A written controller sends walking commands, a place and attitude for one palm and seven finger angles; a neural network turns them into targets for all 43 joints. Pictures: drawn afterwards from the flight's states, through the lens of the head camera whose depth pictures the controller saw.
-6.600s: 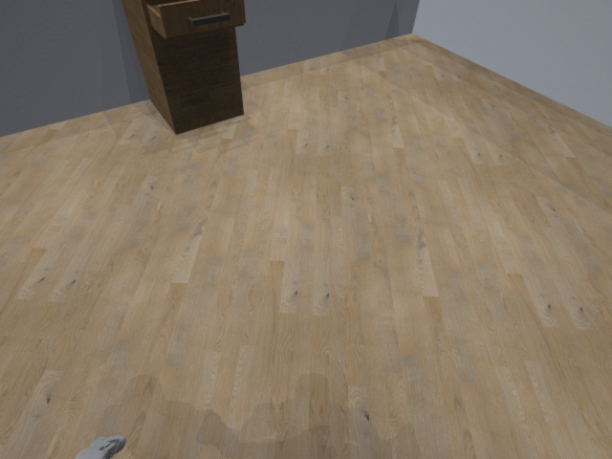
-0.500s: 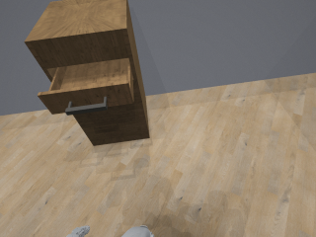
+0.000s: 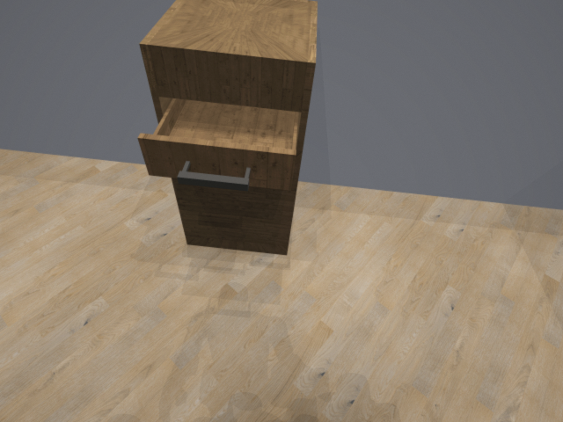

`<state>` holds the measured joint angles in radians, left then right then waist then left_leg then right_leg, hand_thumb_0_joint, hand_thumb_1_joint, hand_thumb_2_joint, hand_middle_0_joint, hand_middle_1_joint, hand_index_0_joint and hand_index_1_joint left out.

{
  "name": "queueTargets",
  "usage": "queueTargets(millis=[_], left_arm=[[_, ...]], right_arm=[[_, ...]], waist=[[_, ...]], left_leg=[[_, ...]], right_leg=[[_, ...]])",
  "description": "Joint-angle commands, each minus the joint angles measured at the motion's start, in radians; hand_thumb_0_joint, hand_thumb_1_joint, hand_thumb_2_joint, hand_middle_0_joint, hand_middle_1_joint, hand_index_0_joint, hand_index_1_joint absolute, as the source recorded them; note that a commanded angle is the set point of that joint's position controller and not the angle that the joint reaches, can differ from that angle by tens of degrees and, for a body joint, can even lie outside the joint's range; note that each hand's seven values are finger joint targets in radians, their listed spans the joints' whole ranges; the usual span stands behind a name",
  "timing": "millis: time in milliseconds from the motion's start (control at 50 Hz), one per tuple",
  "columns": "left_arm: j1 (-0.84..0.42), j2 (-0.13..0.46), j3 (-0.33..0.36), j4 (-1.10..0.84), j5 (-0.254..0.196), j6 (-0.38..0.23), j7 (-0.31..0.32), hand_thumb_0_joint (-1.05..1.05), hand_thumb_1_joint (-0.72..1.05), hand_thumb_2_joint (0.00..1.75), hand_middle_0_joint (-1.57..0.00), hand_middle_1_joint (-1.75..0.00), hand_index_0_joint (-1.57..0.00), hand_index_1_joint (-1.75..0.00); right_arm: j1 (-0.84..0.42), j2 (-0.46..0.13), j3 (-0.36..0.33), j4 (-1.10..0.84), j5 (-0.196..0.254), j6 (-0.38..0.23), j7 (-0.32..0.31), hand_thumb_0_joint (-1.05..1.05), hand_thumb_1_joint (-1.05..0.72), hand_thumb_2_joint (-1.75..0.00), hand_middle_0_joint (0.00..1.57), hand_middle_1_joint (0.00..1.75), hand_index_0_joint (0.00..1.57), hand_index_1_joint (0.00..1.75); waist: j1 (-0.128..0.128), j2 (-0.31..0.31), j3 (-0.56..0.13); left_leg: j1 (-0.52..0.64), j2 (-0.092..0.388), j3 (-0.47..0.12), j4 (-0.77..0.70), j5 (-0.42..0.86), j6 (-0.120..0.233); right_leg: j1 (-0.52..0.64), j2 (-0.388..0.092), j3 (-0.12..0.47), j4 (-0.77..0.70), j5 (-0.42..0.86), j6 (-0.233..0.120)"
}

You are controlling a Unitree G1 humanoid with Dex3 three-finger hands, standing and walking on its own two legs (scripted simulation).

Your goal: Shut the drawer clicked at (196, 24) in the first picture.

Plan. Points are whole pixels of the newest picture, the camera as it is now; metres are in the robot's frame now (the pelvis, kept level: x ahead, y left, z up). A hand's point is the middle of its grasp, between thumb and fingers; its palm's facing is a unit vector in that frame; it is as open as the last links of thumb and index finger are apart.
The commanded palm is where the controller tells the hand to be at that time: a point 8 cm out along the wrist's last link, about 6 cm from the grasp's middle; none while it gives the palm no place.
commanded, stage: take the last steps up to it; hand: left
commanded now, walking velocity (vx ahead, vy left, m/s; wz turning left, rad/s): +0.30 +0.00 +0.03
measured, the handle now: (215, 174) +0.68 +0.21 -0.12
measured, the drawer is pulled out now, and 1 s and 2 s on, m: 0.18 0.18 0.18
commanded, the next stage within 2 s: come to a stop and stand still in 0.70 s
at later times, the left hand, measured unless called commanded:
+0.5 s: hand (214, 378) +0.21 +0.12 -0.16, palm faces +0.06 -0.97 -0.23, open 7.2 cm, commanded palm none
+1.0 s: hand (198, 385) +0.21 +0.15 -0.19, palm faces +0.11 -0.98 -0.16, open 7.4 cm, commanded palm none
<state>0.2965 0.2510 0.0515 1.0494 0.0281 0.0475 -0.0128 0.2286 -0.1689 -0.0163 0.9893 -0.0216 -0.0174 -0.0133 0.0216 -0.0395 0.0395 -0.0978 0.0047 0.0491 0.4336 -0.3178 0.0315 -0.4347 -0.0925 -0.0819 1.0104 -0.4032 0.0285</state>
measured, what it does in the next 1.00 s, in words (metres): walks ahead: right foot, then left foot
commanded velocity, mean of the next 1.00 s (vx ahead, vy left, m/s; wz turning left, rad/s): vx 0.12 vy -0.02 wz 0.03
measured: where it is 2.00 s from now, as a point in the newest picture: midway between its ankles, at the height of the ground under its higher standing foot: outside the picture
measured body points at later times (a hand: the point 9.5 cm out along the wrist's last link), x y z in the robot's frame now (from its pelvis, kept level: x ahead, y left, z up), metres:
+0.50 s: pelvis +0.14 -0.06 +0.00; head +0.15 -0.08 +0.45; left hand +0.21 +0.17 -0.14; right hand +0.09 -0.29 -0.17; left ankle +0.08 +0.08 -0.65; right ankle +0.17 -0.14 -0.74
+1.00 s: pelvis +0.26 -0.01 +0.00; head +0.28 +0.01 +0.45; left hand +0.20 +0.20 -0.17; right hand +0.37 -0.22 -0.15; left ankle +0.28 +0.09 -0.74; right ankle +0.22 -0.14 -0.71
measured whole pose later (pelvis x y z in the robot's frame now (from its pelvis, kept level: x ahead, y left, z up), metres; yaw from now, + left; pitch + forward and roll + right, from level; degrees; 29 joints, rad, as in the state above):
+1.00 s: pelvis +0.26 -0.01 +0.00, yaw +2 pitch -2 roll +0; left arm 0.32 0.15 0.02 1.14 0.01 0.02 0.04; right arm 0.10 -0.12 -0.01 1.04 0.00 -0.03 -0.05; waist 0.04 -0.04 0.09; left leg -0.23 0.03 0.15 0.48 -0.21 0.04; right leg -0.27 -0.07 -0.05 0.81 -0.52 0.03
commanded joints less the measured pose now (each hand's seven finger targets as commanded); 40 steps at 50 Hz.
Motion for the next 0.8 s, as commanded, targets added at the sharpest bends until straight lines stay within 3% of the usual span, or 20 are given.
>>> queueTargets(millis=[0,100,200,240,260,280,300,320,340,360,380,400,440,480,540,620,660,720,760,780], left_arm=[[-0.075,0.036,0.004,-0.076,-0.004,-0.053,-0.005,0.0,0.9,0.9,-0.2,-0.3,-0.2,-0.3],[-0.157,0.02,0.001,-0.102,-0.007,-0.053,-0.004,0.0,0.9,0.9,-0.2,-0.3,-0.2,-0.3],[-0.24,-0.005,0.0,-0.131,-0.012,-0.065,-0.009,0.0,0.9,0.9,-0.2,-0.3,-0.2,-0.3],[-0.195,-0.005,0.006,-0.118,-0.013,-0.073,-0.009,0.0,0.9,0.9,-0.2,-0.3,-0.2,-0.3],[-0.117,0.004,0.011,-0.09,-0.011,-0.08,-0.009,0.0,0.9,0.9,-0.2,-0.3,-0.2,-0.3],[0.02,0.042,0.022,-0.049,-0.007,-0.091,-0.005,0.0,0.9,0.9,-0.2,-0.3,-0.2,-0.3],[0.173,0.121,0.044,-0.005,0.003,-0.108,0.006,0.0,0.9,0.9,-0.2,-0.3,-0.2,-0.3],[0.26,0.213,0.064,0.02,-0.007,-0.108,0.015,0.0,0.9,0.9,-0.2,-0.3,-0.2,-0.3],[0.225,0.199,0.06,0.011,-0.023,-0.104,0.02,0.0,0.9,0.9,-0.2,-0.3,-0.2,-0.3],[0.121,0.159,0.051,-0.006,-0.022,-0.105,0.021,0.0,0.9,0.9,-0.2,-0.3,-0.2,-0.3],[0.042,0.106,0.04,-0.026,-0.022,-0.102,0.026,0.0,0.9,0.9,-0.2,-0.3,-0.2,-0.3],[-0.014,0.068,0.025,-0.044,-0.019,-0.105,0.028,0.0,0.9,0.9,-0.2,-0.3,-0.2,-0.3],[-0.039,0.013,0.007,-0.043,-0.014,-0.116,0.029,0.0,0.9,0.9,-0.2,-0.3,-0.2,-0.3],[-0.011,0.003,0.002,-0.026,-0.011,-0.122,0.03,0.0,0.9,0.9,-0.2,-0.3,-0.2,-0.3],[0.004,0.013,0.007,-0.022,-0.009,-0.127,0.028,0.0,0.9,0.9,-0.2,-0.3,-0.2,-0.3],[0.058,0.038,0.01,0.004,-0.008,-0.131,0.026,0.0,0.9,0.9,-0.2,-0.3,-0.2,-0.3],[0.087,0.04,0.009,0.023,-0.006,-0.128,0.027,0.0,0.9,0.9,-0.2,-0.3,-0.2,-0.3],[0.11,0.046,0.011,0.039,-0.004,-0.12,0.031,0.0,0.9,0.9,-0.2,-0.3,-0.2,-0.3],[0.107,0.043,0.012,0.045,-0.007,-0.112,0.033,0.0,0.9,0.9,-0.2,-0.3,-0.2,-0.3],[0.095,0.037,0.009,0.048,-0.009,-0.108,0.034,0.0,0.9,0.9,-0.2,-0.3,-0.2,-0.3]], right_arm=[[0.108,-0.164,-0.034,0.005,0.007,-0.028,-0.014,0.0,-0.9,-0.9,0.2,0.3,0.2,0.3],[0.191,-0.148,-0.038,0.05,0.006,-0.039,-0.017,0.0,-0.9,-0.9,0.2,0.3,0.2,0.3],[0.224,-0.147,-0.042,0.087,-0.006,-0.038,-0.018,0.0,-0.9,-0.9,0.2,0.3,0.2,0.3],[0.211,-0.152,-0.043,0.096,-0.008,-0.037,-0.019,0.0,-0.9,-0.9,0.2,0.3,0.2,0.3],[0.205,-0.151,-0.04,0.102,-0.004,-0.037,-0.019,0.0,-0.9,-0.9,0.2,0.3,0.2,0.3],[0.2,-0.144,-0.04,0.103,0.003,-0.04,-0.015,0.0,-0.9,-0.9,0.2,0.3,0.2,0.3],[0.209,-0.11,-0.036,0.089,0.014,-0.046,-0.005,0.0,-0.9,-0.9,0.2,0.3,0.2,0.3],[0.229,-0.069,-0.031,0.061,0.019,-0.049,-0.002,0.0,-0.9,-0.9,0.2,0.3,0.2,0.3],[0.186,-0.107,-0.039,0.059,0.017,-0.04,-0.003,0.0,-0.9,-0.9,0.2,0.3,0.2,0.3],[0.15,-0.089,-0.045,0.065,0.016,-0.036,0.003,0.0,-0.9,-0.9,0.2,0.3,0.2,0.3],[0.125,-0.076,-0.048,0.063,0.011,-0.029,0.006,0.0,-0.9,-0.9,0.2,0.3,0.2,0.3],[0.128,-0.057,-0.043,0.068,0.005,-0.019,0.01,0.0,-0.9,-0.9,0.2,0.3,0.2,0.3],[0.172,-0.024,-0.039,0.088,-0.002,0.0,0.014,0.0,-0.9,-0.9,0.2,0.3,0.2,0.3],[0.192,-0.012,-0.042,0.093,-0.003,0.011,0.017,0.0,-0.9,-0.9,0.2,0.3,0.2,0.3],[0.145,-0.02,-0.042,0.067,-0.005,0.016,0.023,0.0,-0.9,-0.9,0.2,0.3,0.2,0.3],[0.028,-0.026,-0.037,0.025,-0.001,0.001,0.032,0.0,-0.9,-0.9,0.2,0.3,0.2,0.3],[-0.025,-0.029,-0.032,0.011,-0.001,-0.007,0.033,0.0,-0.9,-0.9,0.2,0.3,0.2,0.3],[-0.06,-0.031,-0.03,-0.003,0.001,-0.014,0.032,0.0,-0.9,-0.9,0.2,0.3,0.2,0.3],[-0.035,-0.037,-0.027,0.007,0.001,-0.021,0.028,0.0,-0.9,-0.9,0.2,0.3,0.2,0.3],[0.026,-0.05,-0.029,0.031,-0.001,-0.028,0.022,0.0,-0.9,-0.9,0.2,0.3,0.2,0.3]], waist=[[-0.033,0.17,0.064],[-0.05,0.146,0.092],[-0.07,0.164,0.117],[-0.045,0.155,0.101],[-0.007,0.129,0.063],[0.055,0.048,-0.015],[0.111,-0.097,-0.127],[0.107,-0.274,-0.204],[0.105,-0.165,-0.156],[0.071,-0.139,-0.072],[0.039,-0.051,0.011],[0.004,-0.021,0.054],[-0.037,-0.01,0.062],[-0.051,-0.049,0.045],[-0.048,-0.05,0.039],[-0.01,-0.046,0.019],[0.009,-0.065,0.023],[0.018,-0.084,0.034],[-0.001,-0.09,0.026],[-0.031,-0.059,0.002]], left_leg=[[0.079,0.221,-0.191,-0.241,0.296,0.137],[0.119,0.248,-0.179,-0.248,0.361,0.161],[0.089,0.267,-0.162,-0.21,0.376,0.152],[0.034,0.259,-0.145,-0.154,0.411,0.131],[0.004,0.226,-0.112,-0.067,0.46,0.111],[-0.058,0.178,-0.075,0.104,0.474,0.079],[-0.246,0.09,0.002,0.376,0.275,0.028],[-0.417,-0.024,0.021,0.664,-0.235,-0.002],[-0.44,0.023,-0.073,0.796,-0.245,0.014],[-0.46,0.062,-0.086,0.843,-0.15,0.016],[-0.462,0.092,-0.089,0.841,-0.08,0.017],[-0.434,0.115,-0.087,0.814,-0.019,0.005],[-0.378,0.118,-0.062,0.745,0.047,-0.02],[-0.366,0.113,-0.035,0.671,0.072,-0.035],[-0.397,0.121,-0.014,0.559,0.101,-0.053],[-0.416,0.11,0.015,0.362,0.104,-0.06],[-0.401,0.095,0.028,0.288,0.09,-0.056],[-0.332,0.074,0.039,0.205,0.06,-0.038],[-0.233,0.052,0.06,0.11,0.097,-0.03],[-0.116,0.038,0.072,0.028,0.168,-0.027]], right_leg=[[-0.189,-0.017,0.027,0.058,0.104,0.014],[-0.22,-0.03,0.024,-0.066,0.126,0.023],[-0.118,-0.009,-0.006,-0.287,0.101,-0.006],[0.019,0.019,-0.024,-0.374,0.12,-0.026],[0.145,0.052,-0.048,-0.439,0.158,-0.035],[0.348,0.056,-0.029,-0.51,0.211,-0.05],[0.592,-0.132,0.196,-0.566,0.182,-0.116],[0.678,-0.372,0.549,-0.711,0.243,-0.209],[0.576,-0.374,0.569,-0.767,0.128,-0.236],[0.441,-0.336,0.52,-0.808,-0.019,-0.216],[0.328,-0.319,0.447,-0.833,-0.074,-0.202],[0.221,-0.281,0.346,-0.843,-0.017,-0.18],[0.145,-0.219,0.184,-0.86,0.133,-0.151],[0.149,-0.183,0.113,-0.863,0.213,-0.15],[0.194,-0.182,0.08,-0.867,0.27,-0.17],[0.311,-0.189,0.072,-0.826,0.399,-0.187],[0.35,-0.196,0.073,-0.797,0.476,-0.184],[0.35,-0.209,0.081,-0.751,0.518,-0.182],[0.336,-0.182,0.054,-0.689,0.522,-0.157],[0.296,-0.149,0.028,-0.6,0.548,-0.132]])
